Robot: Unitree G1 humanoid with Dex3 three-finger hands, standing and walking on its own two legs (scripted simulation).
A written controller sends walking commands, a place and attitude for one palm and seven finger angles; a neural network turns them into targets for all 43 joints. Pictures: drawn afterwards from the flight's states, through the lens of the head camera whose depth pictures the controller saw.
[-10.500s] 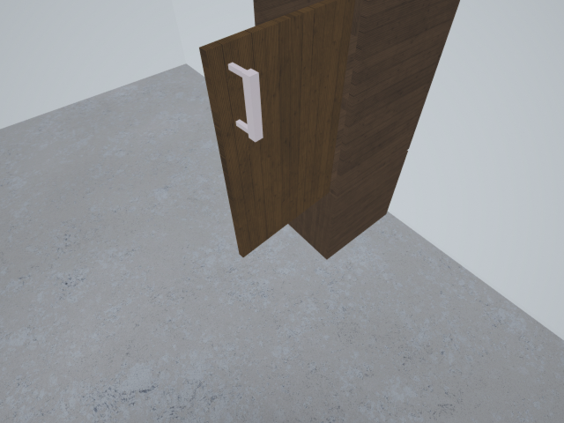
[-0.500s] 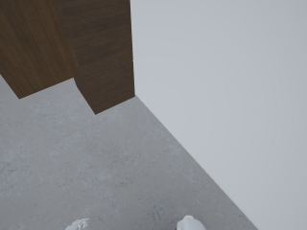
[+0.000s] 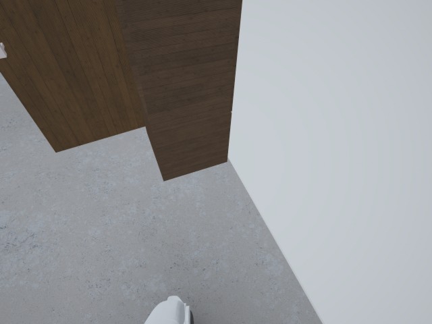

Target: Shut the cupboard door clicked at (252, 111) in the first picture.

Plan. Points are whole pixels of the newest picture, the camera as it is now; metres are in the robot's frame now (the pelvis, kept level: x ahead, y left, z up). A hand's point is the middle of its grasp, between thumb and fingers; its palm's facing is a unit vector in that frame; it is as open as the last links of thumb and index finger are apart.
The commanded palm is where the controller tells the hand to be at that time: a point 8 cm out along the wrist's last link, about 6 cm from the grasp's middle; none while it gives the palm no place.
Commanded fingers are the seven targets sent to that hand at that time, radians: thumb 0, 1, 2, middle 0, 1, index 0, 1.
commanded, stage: turn to face it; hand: left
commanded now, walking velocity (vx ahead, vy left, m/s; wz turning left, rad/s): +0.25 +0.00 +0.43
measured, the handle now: out of the picture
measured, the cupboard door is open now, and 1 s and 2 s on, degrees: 94 94 94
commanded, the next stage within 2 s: take the last steps up to it in 0.84 s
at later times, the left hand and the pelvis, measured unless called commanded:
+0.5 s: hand (122, 266) +0.26 +0.23 -0.16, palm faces +0.21 -0.96 -0.19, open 7.3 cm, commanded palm none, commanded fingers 0.00 0.90 0.90 -0.20 -0.30 -0.20 -0.30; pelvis +0.17 +0.03 +0.00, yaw +12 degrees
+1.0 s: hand (129, 318) +0.16 +0.20 -0.17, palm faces +0.44 -0.87 -0.23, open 7.3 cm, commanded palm none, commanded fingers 0.00 0.90 0.90 -0.20 -0.30 -0.20 -0.30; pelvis +0.23 +0.02 +0.00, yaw +25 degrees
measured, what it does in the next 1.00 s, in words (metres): walks ahead, turning left: left foot, then right foot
